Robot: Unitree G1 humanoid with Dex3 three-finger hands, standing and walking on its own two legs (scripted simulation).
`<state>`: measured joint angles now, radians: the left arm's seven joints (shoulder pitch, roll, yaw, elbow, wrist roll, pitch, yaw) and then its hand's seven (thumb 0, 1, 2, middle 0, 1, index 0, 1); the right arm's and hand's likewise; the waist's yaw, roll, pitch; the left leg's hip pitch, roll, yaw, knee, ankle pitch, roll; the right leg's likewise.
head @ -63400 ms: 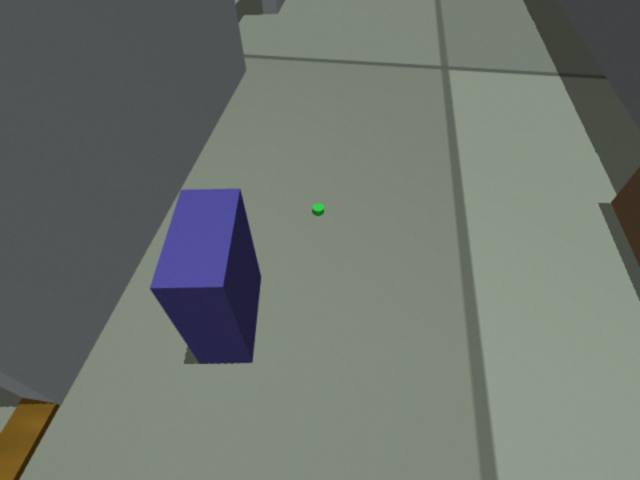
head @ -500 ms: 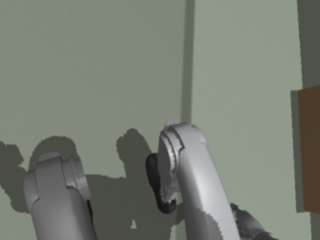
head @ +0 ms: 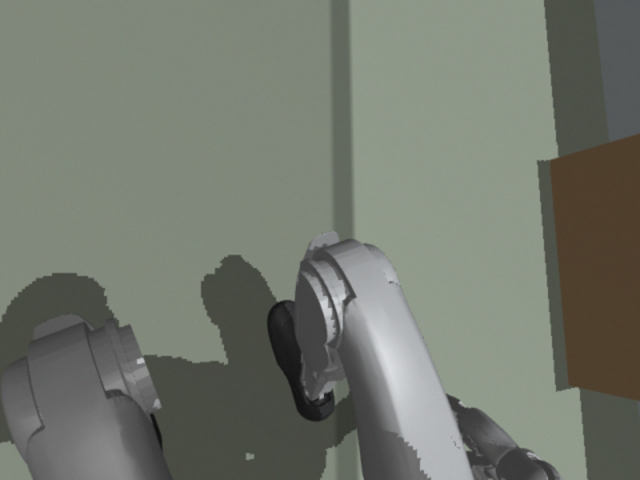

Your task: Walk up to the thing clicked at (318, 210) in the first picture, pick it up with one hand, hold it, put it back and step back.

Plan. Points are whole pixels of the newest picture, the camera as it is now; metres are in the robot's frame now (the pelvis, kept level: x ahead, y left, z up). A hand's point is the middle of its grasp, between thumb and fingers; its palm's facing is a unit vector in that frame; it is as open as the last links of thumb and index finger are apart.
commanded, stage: rest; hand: left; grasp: from above
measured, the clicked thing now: out of the picture +0.46 +0.36 -0.27
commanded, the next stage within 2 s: open in 0.72 s
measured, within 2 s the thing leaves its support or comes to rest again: rests again in 0.26 s
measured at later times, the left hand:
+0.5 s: hand out of the picture +0.44 +0.35 -0.24, palm faces -0.46 -0.14 -0.88, open 6.6 cm
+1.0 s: hand out of the picture +0.45 +0.34 -0.25, palm faces -0.45 -0.14 -0.88, open 7.4 cm
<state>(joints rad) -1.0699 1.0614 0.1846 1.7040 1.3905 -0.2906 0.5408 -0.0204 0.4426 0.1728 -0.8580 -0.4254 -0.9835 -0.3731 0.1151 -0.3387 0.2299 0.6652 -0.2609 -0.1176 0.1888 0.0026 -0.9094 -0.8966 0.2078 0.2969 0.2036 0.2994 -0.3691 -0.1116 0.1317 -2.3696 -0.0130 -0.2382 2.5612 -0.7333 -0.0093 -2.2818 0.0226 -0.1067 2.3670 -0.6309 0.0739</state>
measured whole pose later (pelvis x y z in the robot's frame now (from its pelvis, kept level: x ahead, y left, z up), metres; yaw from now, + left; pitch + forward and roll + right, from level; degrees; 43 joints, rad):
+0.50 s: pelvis +0.00 +0.00 +0.00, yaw -1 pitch +28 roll -15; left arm -1.07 1.10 0.16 1.76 1.37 -0.28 0.59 -0.02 0.43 0.19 -0.87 -0.42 -0.99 -0.37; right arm 0.10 -0.35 0.29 0.64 -0.27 -0.17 0.23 0.00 -0.91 -0.90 0.21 0.30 0.20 0.30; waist -0.39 -0.13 0.16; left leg -2.36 -0.01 -0.26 2.59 -0.74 0.00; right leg -2.26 0.03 -0.12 2.37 -0.63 0.08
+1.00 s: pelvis +0.00 +0.00 +0.00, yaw -2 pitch +27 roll -16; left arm -1.09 1.12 0.14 1.77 1.34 -0.27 0.60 -0.01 0.38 0.27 -0.78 -0.45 -0.87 -0.42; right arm 0.08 -0.37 0.32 0.63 -0.27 -0.22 0.24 0.00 -0.91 -0.90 0.21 0.30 0.20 0.30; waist -0.40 -0.15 0.19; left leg -2.35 -0.01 -0.27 2.59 -0.75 0.00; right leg -2.25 0.04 -0.13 2.36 -0.62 0.09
